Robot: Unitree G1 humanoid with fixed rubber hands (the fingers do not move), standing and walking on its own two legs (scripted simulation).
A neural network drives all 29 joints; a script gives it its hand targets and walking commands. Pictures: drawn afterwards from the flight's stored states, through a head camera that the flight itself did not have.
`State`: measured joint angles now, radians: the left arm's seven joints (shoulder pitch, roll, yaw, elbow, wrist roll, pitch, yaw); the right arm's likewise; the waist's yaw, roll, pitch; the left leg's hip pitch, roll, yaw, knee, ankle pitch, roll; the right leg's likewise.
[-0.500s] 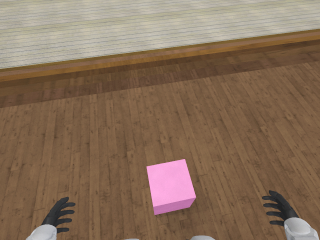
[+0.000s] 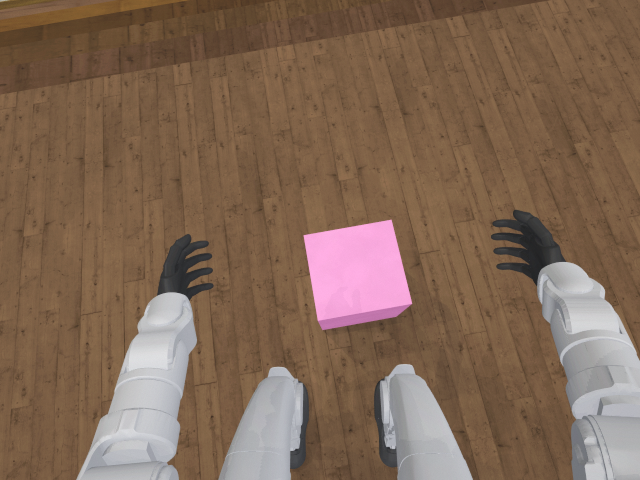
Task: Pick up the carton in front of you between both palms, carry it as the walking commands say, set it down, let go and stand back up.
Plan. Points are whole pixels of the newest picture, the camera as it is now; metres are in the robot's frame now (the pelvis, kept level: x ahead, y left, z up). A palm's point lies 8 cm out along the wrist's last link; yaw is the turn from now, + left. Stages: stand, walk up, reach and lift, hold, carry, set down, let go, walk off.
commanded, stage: reach and lift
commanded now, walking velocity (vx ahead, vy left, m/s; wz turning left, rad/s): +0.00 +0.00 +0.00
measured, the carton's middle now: (354, 279) +0.44 -0.03 -0.57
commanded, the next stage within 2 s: none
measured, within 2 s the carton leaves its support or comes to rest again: neither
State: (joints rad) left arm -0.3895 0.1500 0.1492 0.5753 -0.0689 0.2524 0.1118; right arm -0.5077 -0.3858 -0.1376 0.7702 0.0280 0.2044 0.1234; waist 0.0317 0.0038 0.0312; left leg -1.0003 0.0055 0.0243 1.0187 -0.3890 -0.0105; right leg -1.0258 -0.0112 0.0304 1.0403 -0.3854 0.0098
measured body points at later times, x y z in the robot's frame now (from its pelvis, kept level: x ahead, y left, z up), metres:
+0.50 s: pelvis -0.03 -0.03 -0.07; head +0.28 -0.04 +0.26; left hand +0.44 +0.16 -0.19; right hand +0.51 -0.22 -0.19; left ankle +0.05 +0.12 -0.66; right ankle +0.05 -0.12 -0.66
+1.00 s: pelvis -0.06 -0.01 -0.26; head +0.29 -0.03 +0.03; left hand +0.42 +0.17 -0.42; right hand +0.48 -0.22 -0.43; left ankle +0.05 +0.13 -0.66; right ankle +0.05 -0.12 -0.66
